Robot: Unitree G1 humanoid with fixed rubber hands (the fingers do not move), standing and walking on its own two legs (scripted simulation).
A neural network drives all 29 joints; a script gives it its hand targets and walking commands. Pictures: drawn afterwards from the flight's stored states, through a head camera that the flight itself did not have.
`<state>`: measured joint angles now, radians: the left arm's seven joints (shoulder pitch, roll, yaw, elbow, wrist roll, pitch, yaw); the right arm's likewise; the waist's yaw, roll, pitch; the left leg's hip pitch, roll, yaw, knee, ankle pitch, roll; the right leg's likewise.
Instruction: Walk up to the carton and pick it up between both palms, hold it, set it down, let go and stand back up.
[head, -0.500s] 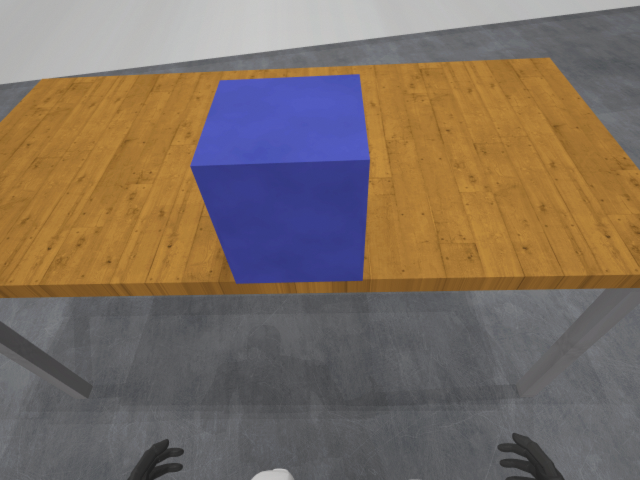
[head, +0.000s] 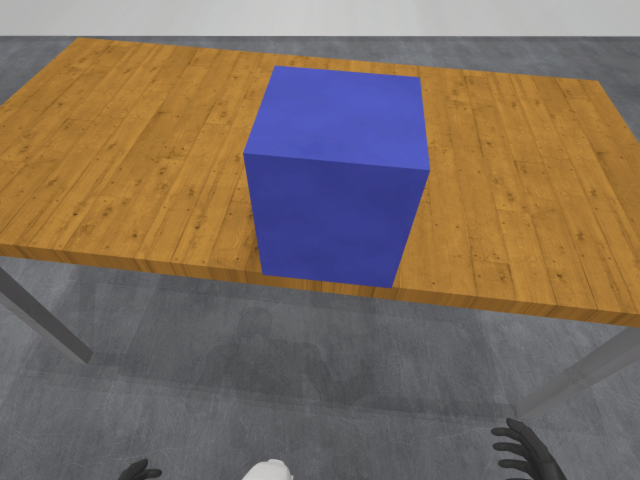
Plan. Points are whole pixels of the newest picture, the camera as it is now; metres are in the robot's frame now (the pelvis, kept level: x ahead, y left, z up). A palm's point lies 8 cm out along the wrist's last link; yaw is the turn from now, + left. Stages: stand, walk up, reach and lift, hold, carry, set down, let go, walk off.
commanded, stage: walk up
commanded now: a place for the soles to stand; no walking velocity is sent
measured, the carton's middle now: (336, 182) +0.50 +0.00 +0.06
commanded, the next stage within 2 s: none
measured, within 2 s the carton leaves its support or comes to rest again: neither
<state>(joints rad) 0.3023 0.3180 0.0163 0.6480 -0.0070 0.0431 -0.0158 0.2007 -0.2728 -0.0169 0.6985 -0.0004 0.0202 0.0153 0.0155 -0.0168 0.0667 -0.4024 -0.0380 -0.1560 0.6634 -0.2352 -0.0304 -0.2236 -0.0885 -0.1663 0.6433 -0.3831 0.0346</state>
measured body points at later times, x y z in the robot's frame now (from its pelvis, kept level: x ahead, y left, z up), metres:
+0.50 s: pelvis +0.09 +0.09 +0.00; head +0.11 +0.09 +0.45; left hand +0.12 +0.36 -0.12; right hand +0.18 -0.17 -0.12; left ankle +0.13 +0.17 -0.72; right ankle +0.09 -0.04 -0.65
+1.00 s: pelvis +0.10 +0.09 +0.00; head +0.13 +0.09 +0.44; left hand +0.28 +0.31 -0.11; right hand +0.18 -0.18 -0.11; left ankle +0.10 +0.20 -0.72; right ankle +0.14 -0.05 -0.72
